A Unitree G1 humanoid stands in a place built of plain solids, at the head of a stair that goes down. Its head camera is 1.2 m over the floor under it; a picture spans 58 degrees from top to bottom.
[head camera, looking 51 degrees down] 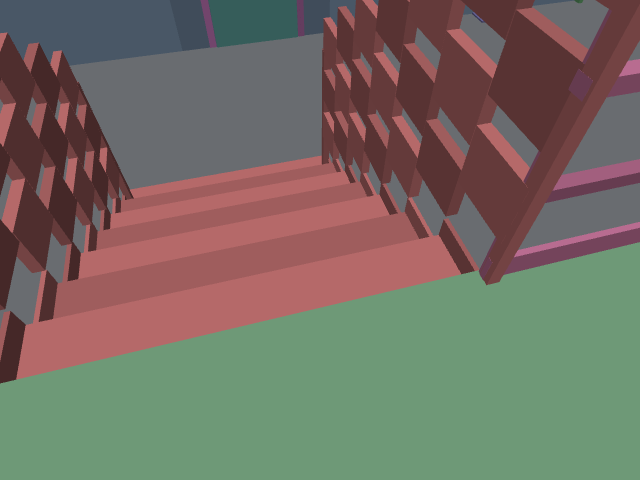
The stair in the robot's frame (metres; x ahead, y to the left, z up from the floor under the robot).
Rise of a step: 0.17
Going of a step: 0.30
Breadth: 1.62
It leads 15 degrees to the left of straight ahead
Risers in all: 8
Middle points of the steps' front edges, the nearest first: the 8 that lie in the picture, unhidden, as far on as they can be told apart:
0.64 0.20 0.00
0.93 0.27 -0.17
1.22 0.35 -0.34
1.51 0.43 -0.52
1.80 0.51 -0.69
2.09 0.59 -0.86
2.38 0.67 -1.03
2.67 0.74 -1.21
